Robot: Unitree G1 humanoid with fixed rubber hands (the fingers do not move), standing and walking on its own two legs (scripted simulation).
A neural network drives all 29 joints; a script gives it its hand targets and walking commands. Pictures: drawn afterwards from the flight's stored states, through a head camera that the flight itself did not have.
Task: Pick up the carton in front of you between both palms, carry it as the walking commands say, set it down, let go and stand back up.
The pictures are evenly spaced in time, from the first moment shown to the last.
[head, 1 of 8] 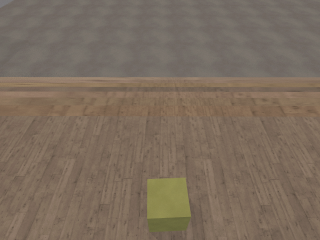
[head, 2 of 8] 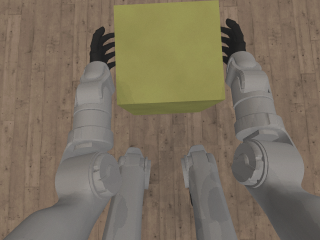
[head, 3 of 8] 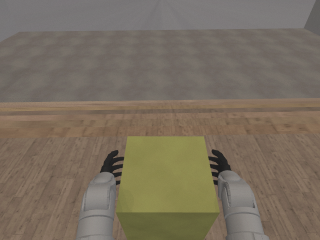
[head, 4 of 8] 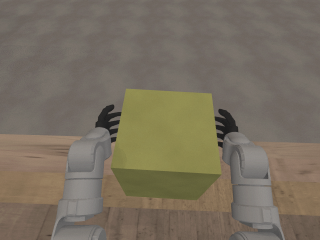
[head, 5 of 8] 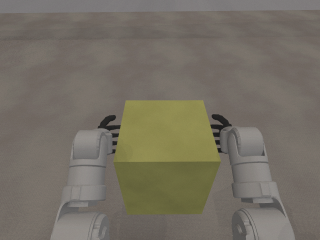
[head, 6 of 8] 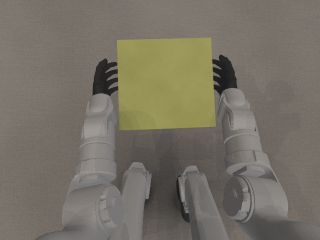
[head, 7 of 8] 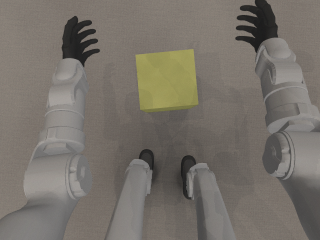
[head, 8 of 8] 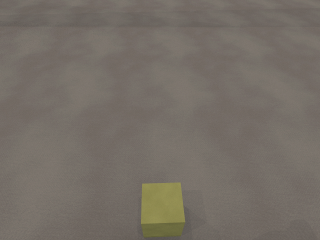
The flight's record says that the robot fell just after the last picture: no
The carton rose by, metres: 0.67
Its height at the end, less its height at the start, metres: -1.16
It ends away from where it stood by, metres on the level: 3.76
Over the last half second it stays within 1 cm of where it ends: yes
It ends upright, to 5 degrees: yes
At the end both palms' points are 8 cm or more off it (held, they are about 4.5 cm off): yes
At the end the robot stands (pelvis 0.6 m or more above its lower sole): yes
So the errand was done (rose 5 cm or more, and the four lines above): yes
